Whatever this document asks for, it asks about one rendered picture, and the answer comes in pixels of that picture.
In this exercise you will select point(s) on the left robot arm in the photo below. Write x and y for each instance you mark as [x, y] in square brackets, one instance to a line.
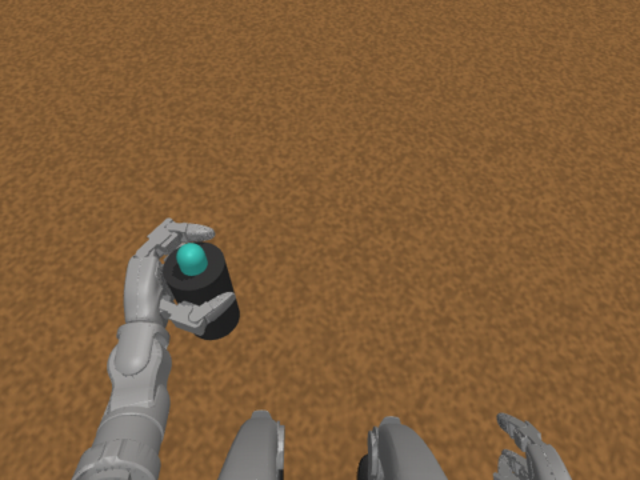
[128, 439]

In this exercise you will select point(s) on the bottle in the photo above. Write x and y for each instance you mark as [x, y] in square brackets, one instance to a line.
[197, 272]

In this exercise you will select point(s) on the left robot hand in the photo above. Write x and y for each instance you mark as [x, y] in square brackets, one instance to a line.
[147, 296]

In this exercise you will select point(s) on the right robot hand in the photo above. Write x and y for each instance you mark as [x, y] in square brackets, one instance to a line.
[542, 460]

